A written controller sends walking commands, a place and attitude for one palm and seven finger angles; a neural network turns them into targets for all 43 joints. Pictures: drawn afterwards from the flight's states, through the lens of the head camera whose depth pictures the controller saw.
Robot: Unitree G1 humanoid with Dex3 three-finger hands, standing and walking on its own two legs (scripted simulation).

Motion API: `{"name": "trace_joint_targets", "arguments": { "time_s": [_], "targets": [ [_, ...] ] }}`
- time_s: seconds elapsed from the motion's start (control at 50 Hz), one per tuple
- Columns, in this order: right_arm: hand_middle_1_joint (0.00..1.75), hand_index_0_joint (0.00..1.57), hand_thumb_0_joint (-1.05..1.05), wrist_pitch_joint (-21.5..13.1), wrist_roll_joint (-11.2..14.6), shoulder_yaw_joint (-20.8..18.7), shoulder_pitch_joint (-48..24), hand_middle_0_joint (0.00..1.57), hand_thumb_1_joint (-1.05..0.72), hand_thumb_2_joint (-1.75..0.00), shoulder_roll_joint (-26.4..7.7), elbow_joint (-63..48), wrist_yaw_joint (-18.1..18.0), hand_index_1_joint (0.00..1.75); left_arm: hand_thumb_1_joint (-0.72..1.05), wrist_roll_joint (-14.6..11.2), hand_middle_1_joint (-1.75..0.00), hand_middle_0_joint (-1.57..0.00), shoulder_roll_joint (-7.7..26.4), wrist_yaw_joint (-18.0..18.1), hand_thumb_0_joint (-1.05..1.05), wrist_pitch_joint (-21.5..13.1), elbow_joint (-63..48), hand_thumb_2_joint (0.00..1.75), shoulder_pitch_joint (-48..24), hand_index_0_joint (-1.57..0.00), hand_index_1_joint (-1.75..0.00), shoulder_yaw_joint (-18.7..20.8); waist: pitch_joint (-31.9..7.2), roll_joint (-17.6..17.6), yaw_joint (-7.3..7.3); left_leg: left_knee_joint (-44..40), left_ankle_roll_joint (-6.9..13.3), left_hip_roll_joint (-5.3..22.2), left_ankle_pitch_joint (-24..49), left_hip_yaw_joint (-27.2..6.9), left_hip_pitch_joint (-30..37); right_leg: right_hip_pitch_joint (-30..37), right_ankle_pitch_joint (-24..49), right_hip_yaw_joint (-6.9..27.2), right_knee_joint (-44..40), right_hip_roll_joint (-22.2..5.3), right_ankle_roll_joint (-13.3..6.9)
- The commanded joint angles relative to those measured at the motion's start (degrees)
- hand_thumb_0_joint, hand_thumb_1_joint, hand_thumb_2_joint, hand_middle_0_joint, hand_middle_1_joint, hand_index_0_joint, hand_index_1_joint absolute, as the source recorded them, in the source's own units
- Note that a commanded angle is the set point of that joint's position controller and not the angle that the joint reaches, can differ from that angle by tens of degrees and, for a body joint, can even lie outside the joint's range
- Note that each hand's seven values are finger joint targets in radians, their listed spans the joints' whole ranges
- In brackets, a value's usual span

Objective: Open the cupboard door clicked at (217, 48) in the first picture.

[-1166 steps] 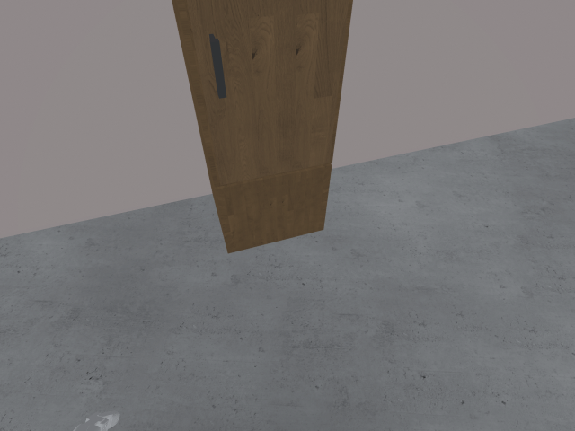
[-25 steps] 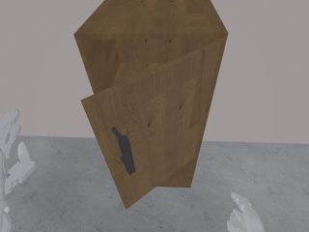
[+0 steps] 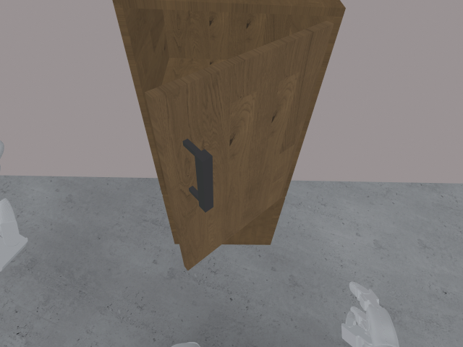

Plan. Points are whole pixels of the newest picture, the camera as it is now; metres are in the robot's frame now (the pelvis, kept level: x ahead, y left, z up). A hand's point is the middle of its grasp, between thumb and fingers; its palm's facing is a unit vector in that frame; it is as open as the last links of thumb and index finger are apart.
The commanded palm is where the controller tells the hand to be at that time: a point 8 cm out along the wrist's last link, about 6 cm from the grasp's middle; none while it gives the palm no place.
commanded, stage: step back with the hand held close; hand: left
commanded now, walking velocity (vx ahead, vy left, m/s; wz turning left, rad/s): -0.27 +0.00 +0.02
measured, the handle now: (198, 177) +0.38 +0.09 +0.09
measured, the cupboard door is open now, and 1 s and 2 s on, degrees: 41 41 41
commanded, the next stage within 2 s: stop stepping back and stand still in 0.32 s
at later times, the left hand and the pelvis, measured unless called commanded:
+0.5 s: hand out of the picture +0.08 +0.27 +0.19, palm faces +0.44 -0.80 -0.41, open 7.4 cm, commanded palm +0.02 +0.31 +0.19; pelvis -0.13 +0.01 +0.01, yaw -1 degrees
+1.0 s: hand out of the picture +0.01 +0.25 +0.17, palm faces +0.41 -0.83 -0.38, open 7.4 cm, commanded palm -0.07 +0.29 +0.19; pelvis -0.22 +0.00 +0.00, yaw -2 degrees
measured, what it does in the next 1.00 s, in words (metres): walks backwards: left foot, then right foot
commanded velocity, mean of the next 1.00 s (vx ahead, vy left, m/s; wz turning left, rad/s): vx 0.00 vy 0.01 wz -0.02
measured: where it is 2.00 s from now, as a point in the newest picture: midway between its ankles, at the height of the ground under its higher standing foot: outside the picture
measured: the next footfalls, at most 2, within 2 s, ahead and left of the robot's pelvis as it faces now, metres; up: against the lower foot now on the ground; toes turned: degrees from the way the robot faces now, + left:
left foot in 0.24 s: +0.05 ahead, +0.10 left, +0.00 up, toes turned +2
right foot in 0.60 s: -0.18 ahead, -0.09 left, +0.00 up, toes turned +1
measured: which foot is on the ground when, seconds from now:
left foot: down 0.00-0.12, up 0.14-0.22, down 0.24-0.62, up 0.64-0.80, down 0.82-1.00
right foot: down 0.00-0.26, up 0.28-0.58, down 0.60-1.00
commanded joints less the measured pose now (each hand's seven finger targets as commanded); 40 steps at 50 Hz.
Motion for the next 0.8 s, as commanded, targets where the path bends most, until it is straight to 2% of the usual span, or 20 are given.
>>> {"name": "trace_joint_targets", "arguments": {
  "time_s": [0.0, 0.04, 0.08, 0.12, 0.16, 0.2, 0.24, 0.28, 0.32, 0.36, 0.46, 0.52, 0.54, 0.56, 0.58, 0.62, 0.64, 0.66, 0.74, 0.78],
  "targets": [
    [0.3, 0.2, 0.0, -4.58, -0.04, -3.09, -5.46, 0.2, -0.9, -0.9, -8.71, -8.24, -0.52, 0.3, 0.9, 1.1, -0.3, -0.2, 7.4, 1.19, 0.0, -4.74, -9.91, 0.9, -3.28, -0.2, -0.3, 7.04, -4.64, 9.89, 1.03, -19.07, 4.21, 12.37, -31.43, -12.18, -23.56, 20.21, -1.37, -0.06, 8.34, 2.08, -0.43],
    [0.3, 0.2, 0.0, -5.21, -0.12, -3.19, -4.52, 0.2, -0.9, -0.9, -8.04, -7.63, -0.24, 0.3, 0.9, 0.75, -0.3, -0.2, 7.32, 0.96, 0.0, -5.06, -9.81, 0.9, -3.97, -0.2, -0.3, 6.36, -3.77, 3.09, 0.5, -11.43, 1.88, 7.5, -27.04, -8.58, -16.58, 11.12, -5.27, 4.41, -1.04, -0.43, -2.44],
    [0.3, 0.2, 0.0, -5.33, -0.34, -3.35, -3.49, 0.2, -0.9, -0.9, -7.18, -6.22, 0.03, 0.3, 0.9, -0.21, -0.3, -0.2, 7.99, 1.13, 0.0, -5.24, -11.4, 0.9, -4.47, -0.2, -0.3, 5.35, -5.93, -6.82, -0.13, 5.27, -2.16, 1.07, -17.62, -3.39, 0.95, -7.57, -17.88, 14.81, -15.46, -9.1, -6.7],
    [0.3, 0.2, 0.0, -5.1, -0.77, -3.03, -3.75, 0.2, -0.9, -0.9, -6.51, -4.37, 0.47, 0.3, 0.9, -0.18, -0.3, -0.2, 8.29, 1.83, 0.0, -5.08, -13.1, 0.9, -5.17, -0.2, -0.3, 4.35, -7.74, -10.66, 0.1, 20.58, -3.19, -0.49, -13.09, -2.72, 8.46, -15.38, -15.66, 17.74, -18.98, -16.06, -10.2],
    [0.3, 0.2, 0.0, -5.21, -1.1, -2.33, -4.47, 0.2, -0.9, -0.9, -6.03, -4.11, 0.37, 0.3, 0.9, -0.11, -0.3, -0.2, 9.35, 2.26, 0.0, -4.7, -13.68, 0.9, -5.78, -0.2, -0.3, 5.59, -8.61, -8.13, -0.09, 15.09, -2.74, 0.47, -12.51, -3.38, 7.92, -11.72, -5.66, 13.85, -14.96, -14.91, -9.23],
    [0.3, 0.2, 0.0, -5.05, -0.71, -1.62, -4.47, 0.2, -0.9, -0.9, -6.06, -4.2, -0.25, 0.3, 0.9, -0.67, -0.3, -0.2, 9.48, 2.39, 0.0, -4.34, -13.71, 0.9, -6.48, -0.2, -0.3, 6.02, -5.65, -2.99, -0.64, -3.29, -2.58, 0.84, -9.31, -3.09, 7.73, -9.46, -4.46, 7.35, -8.23, -8.63, -4.7],
    [0.3, 0.2, 0.0, -6.2, -1.02, -2.1, -5.6, 0.2, -0.9, -0.9, -8.63, -5.41, -0.88, 0.3, 0.9, -0.22, -0.3, -0.2, 9.78, 2.78, 0.0, -5.79, -16.23, 0.9, -7.09, -0.2, -0.3, 7.7, -5.7, 18.22, 0.65, -18.62, 3.36, 15.62, -8.3, -21.14, -5.52, -0.68, -7.8, -0.53, 13.6, 2.0, -0.2],
    [0.3, 0.2, 0.0, -7.89, -2.27, -2.55, -3.94, 0.2, -0.9, -0.9, -5.81, -3.49, -0.44, 0.3, 0.9, -0.3, -0.3, -0.2, 10.51, 2.89, 0.0, -6.76, -13.85, 0.9, -5.81, -0.2, -0.3, 9.38, -9.88, 15.49, -0.22, -24.09, 7.13, 21.76, -13.82, -26.08, -7.31, -0.16, -17.61, 4.07, 35.12, 3.35, -0.74],
    [0.3, 0.2, 0.0, -8.33, -1.83, -3.59, -3.61, 0.2, -0.9, -0.9, -6.51, -2.88, 0.45, 0.3, 0.9, -0.68, -0.3, -0.2, 9.08, 2.9, 0.0, -6.65, -14.44, 0.9, -4.65, -0.2, -0.3, 8.51, -9.95, 8.21, 0.03, -17.96, 7.55, 19.53, -3.94, -20.65, -0.38, -5.31, -16.38, 4.44, 34.57, 2.5, -0.95],
    [0.3, 0.2, 0.0, -8.8, -1.32, -4.0, -4.99, 0.2, -0.9, -0.9, -7.1, -2.56, 1.09, 0.3, 0.9, -1.09, -0.3, -0.2, 7.65, 2.7, 0.0, -5.88, -15.36, 0.9, -2.97, -0.2, -0.3, 6.95, -11.46, 8.35, 0.74, -15.84, 6.21, 17.05, 2.33, -14.64, 5.38, -6.04, -15.01, 1.96, 30.18, 2.46, -0.27],
    [0.3, 0.2, 0.0, -9.06, -1.02, -2.66, -4.83, 0.2, -0.9, -0.9, -6.51, -2.85, 1.53, 0.3, 0.9, -1.91, -0.3, -0.2, 7.13, 2.35, 0.0, -3.51, -15.93, 0.9, 0.18, -0.2, -0.3, 4.72, -11.84, 16.09, 0.05, -26.14, 1.39, 11.97, -22.41, -12.43, 5.76, 3.07, -19.18, -5.39, 12.11, 4.98, -1.29],
    [0.3, 0.2, 0.0, -8.33, -1.1, -1.82, -4.77, 0.2, -0.9, -0.9, -5.93, -3.26, 1.24, 0.3, 0.9, -2.5, -0.3, -0.2, 8.54, 2.13, 0.0, -2.72, -15.64, 0.9, 1.93, -0.2, -0.3, 5.57, -13.02, 16.24, 0.65, -25.47, -4.92, 7.08, -23.25, -7.27, 5.54, 13.2, -19.7, -9.74, -8.41, 6.85, -3.48],
    [0.3, 0.2, 0.0, -7.83, -0.95, -1.53, -4.53, 0.2, -0.9, -0.9, -5.26, -3.29, 1.23, 0.3, 0.9, -2.55, -0.3, -0.2, 9.62, 1.83, 0.0, -2.65, -15.46, 0.9, 2.81, -0.2, -0.3, 6.22, -12.97, 12.37, 0.55, -19.57, -6.52, 3.56, -18.2, -2.84, 6.13, 14.06, -16.43, -8.17, -15.46, 4.78, -4.77],
    [0.3, 0.2, 0.0, -6.95, -1.11, -1.56, -3.61, 0.2, -0.9, -0.9, -4.87, -2.82, 1.33, 0.3, 0.9, -2.49, -0.3, -0.2, 12.92, 1.73, 0.0, -2.75, -15.59, 0.9, 4.55, -0.2, -0.3, 9.17, -14.24, 5.34, 0.2, -7.27, -5.95, 0.25, -10.57, 1.16, 10.72, 8.41, -10.82, -2.0, -20.02, -1.98, -7.13],
    [0.3, 0.2, 0.0, -5.86, -1.44, -1.15, -4.17, 0.2, -0.9, -0.9, -4.59, -2.43, 1.18, 0.3, 0.9, -3.18, -0.3, -0.2, 12.7, 1.35, 0.0, -3.37, -16.53, 0.9, 3.66, -0.2, -0.3, 8.59, -12.08, -3.09, 0.13, 6.59, -4.37, 0.08, -5.59, -0.63, 13.07, -1.09, -6.55, 5.6, -22.76, -9.85, -8.77],
    [0.3, 0.2, 0.0, -5.72, -1.74, -0.18, -5.46, 0.2, -0.9, -0.9, -5.1, -2.5, 1.2, 0.3, 0.9, -3.58, -0.3, -0.2, 17.32, 2.07, 0.0, -4.26, -18.76, 0.9, -0.02, -0.2, -0.3, 13.09, -11.93, -4.7, 0.86, 18.87, -3.67, 0.97, -6.31, -1.64, -0.83, 4.01, 8.39, 10.84, -20.82, -18.15, -11.56],
    [0.3, 0.2, 0.0, -5.84, -0.14, -1.33, -2.77, 0.2, -0.9, -0.9, -5.08, -1.15, 0.92, 0.3, 0.9, -3.38, -0.3, -0.2, 11.9, 1.23, 0.0, -2.97, -11.48, 0.9, 1.5, -0.2, -0.3, 9.73, -11.63, -10.37, 0.16, 20.92, -4.04, -0.24, -5.99, -3.76, -5.71, 7.44, 3.67, 9.37, -18.05, -14.6, -9.98],
    [0.3, 0.2, 0.0, -5.61, 0.27, -2.07, -4.12, 0.2, -0.9, -0.9, -6.56, -2.04, 0.92, 0.3, 0.9, -3.45, -0.3, -0.2, 11.52, 0.9, 0.0, -2.37, -11.9, 0.9, -0.16, -0.2, -0.3, 8.86, -9.41, -9.98, 0.08, 21.03, -3.93, 0.99, -4.34, -4.28, -6.57, 6.13, 1.14, 9.55, -17.62, -13.76, -9.04],
    [0.3, 0.2, 0.0, -7.12, -0.33, -0.58, -4.88, 0.2, -0.9, -0.9, -6.19, -0.09, -0.99, 0.3, 0.9, -1.64, -0.3, -0.2, 8.32, 1.41, 0.0, -2.84, -2.03, 0.9, -7.76, -0.2, -0.3, 4.06, -0.48, -2.86, -0.33, -0.34, -1.26, 1.35, -6.2, 1.18, 4.39, 1.04, -3.7, 5.83, -14.02, -11.3, -8.02],
    [0.3, 0.2, 0.0, -8.06, -0.36, -1.29, -3.85, 0.2, -0.9, -0.9, -7.95, 0.14, -1.75, 0.3, 0.9, -0.99, -0.3, -0.2, 6.73, 1.39, 0.0, -2.83, 0.14, 0.9, -13.35, -0.2, -0.3, 0.89, 0.84, 0.83, -0.66, -6.09, 0.32, 2.3, -8.51, -1.75, 10.11, -2.4, -7.78, 4.43, -8.95, -8.15, -5.65]
  ]
}}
